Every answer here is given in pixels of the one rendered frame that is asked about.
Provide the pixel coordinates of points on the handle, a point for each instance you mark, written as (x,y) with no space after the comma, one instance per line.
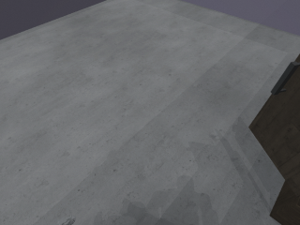
(289,71)

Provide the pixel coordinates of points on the cupboard door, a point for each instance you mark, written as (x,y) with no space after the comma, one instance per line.
(277,129)

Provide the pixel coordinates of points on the robot left hand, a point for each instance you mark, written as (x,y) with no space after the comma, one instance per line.
(66,220)

